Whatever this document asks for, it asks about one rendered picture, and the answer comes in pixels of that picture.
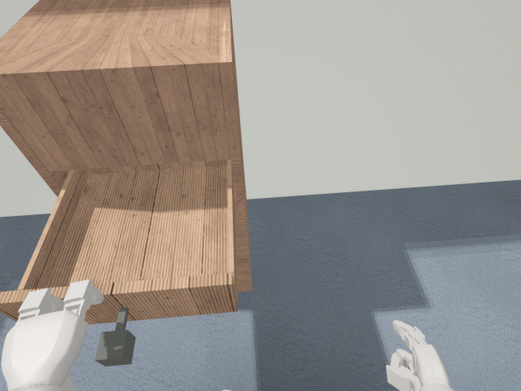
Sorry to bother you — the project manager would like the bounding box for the handle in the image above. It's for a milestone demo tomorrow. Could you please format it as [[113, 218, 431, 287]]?
[[95, 307, 136, 367]]

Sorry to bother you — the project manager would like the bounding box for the cabinet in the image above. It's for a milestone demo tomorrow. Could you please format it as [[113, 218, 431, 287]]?
[[0, 0, 252, 292]]

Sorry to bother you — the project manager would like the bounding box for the drawer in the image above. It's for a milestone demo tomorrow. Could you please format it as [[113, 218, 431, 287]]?
[[0, 160, 238, 325]]

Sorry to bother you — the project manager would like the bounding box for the robot right hand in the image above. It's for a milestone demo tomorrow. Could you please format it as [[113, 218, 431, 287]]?
[[386, 320, 450, 391]]

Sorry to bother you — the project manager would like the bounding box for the robot left hand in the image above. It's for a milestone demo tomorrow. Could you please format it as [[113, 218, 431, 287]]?
[[2, 279, 104, 391]]

